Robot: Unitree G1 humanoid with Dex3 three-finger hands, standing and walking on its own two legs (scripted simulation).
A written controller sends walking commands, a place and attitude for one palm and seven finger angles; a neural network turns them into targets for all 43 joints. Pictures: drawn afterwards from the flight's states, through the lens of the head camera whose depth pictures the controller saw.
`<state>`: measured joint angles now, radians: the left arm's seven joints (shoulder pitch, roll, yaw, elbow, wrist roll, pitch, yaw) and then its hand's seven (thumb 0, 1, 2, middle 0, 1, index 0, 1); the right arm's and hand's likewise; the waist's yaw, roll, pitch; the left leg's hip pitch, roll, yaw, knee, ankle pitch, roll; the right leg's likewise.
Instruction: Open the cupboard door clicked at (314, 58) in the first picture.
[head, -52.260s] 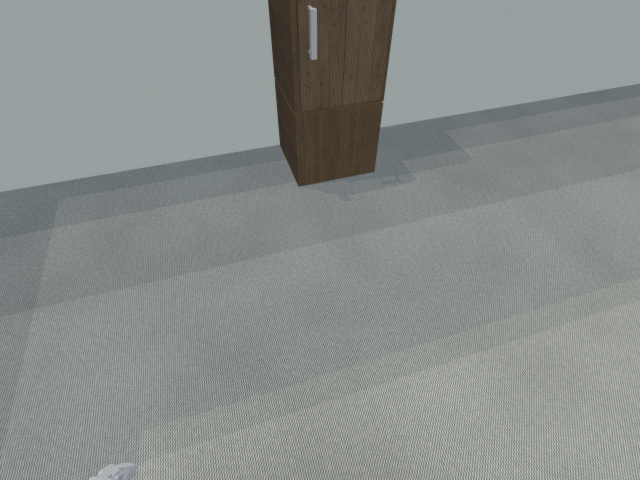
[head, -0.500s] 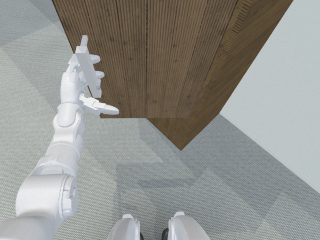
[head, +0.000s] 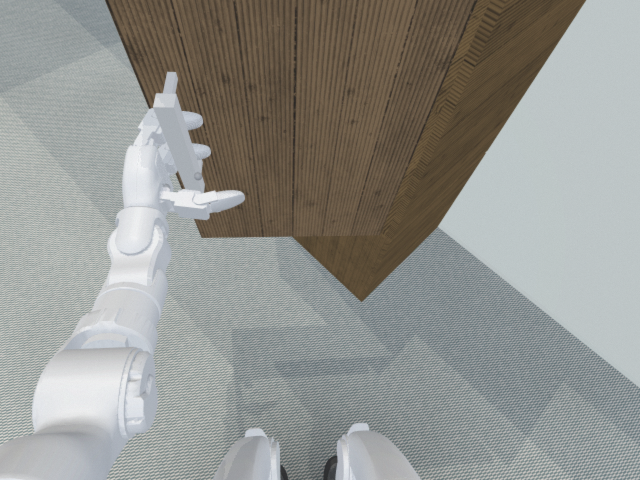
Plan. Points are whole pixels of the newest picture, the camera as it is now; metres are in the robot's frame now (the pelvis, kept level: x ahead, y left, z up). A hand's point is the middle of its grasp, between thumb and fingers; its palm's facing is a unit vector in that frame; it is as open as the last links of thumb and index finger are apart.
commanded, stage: close the thumb around the handle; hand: left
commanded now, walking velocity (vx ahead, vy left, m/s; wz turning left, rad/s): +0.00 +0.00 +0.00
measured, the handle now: (184, 140) +0.54 +0.16 +0.05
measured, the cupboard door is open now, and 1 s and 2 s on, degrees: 48 66 93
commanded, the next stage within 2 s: pull the door open along its arc in 0.42 s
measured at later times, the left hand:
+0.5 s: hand (198, 179) +0.47 +0.14 +0.05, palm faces +0.03 -1.00 -0.01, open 6.0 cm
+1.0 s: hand (216, 241) +0.38 +0.11 +0.06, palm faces +0.04 -1.00 +0.06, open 6.3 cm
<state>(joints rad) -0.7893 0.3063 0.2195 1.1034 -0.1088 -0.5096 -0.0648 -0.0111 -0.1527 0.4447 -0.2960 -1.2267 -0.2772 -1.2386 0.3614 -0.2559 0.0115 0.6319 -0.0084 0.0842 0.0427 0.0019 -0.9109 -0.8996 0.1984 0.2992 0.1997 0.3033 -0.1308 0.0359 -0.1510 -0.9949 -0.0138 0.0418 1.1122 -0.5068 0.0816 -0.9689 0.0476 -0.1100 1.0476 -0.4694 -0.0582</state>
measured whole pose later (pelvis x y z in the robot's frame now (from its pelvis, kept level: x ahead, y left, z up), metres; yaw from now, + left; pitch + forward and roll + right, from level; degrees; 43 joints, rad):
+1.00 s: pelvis +0.01 -0.01 +0.02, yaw -2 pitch +18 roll -1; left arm -0.25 0.11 0.08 0.53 -0.15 -0.44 0.03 0.01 0.68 0.76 -0.31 -1.31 -0.32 -1.29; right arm 0.32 -0.24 0.00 0.53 0.01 0.08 0.05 0.01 -0.91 -0.90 0.20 0.30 0.20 0.30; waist -0.06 0.03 -0.17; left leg -0.84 -0.01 0.08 1.01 -0.50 0.07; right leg -0.84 0.06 -0.06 0.97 -0.46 -0.06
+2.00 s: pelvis +0.01 -0.09 +0.01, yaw +4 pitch +15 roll +3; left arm 0.26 -0.08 -0.23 0.06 0.06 -0.28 0.51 -0.01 0.45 0.70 -0.36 -1.30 -0.39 -1.31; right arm 0.19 -0.19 0.01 0.53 -0.05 -0.06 0.03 0.01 -0.91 -0.90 0.20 0.30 0.20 0.30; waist -0.01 0.02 -0.19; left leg -0.81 -0.05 -0.06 1.03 -0.48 -0.02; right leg -0.81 0.06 -0.15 1.04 -0.52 -0.15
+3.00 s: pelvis -0.01 -0.07 +0.00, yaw +2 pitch +14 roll +3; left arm 0.37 0.05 -0.18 -0.04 -0.14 -0.39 -0.03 -0.01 -0.50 0.30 -0.17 -0.32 -0.15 -0.33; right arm 0.23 -0.26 0.00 0.47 0.01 -0.06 0.00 0.01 -0.91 -0.90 0.20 0.30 0.20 0.30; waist -0.01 0.06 -0.15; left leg -0.84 -0.04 -0.03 1.10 -0.50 0.00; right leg -0.85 0.05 -0.12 1.11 -0.52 -0.11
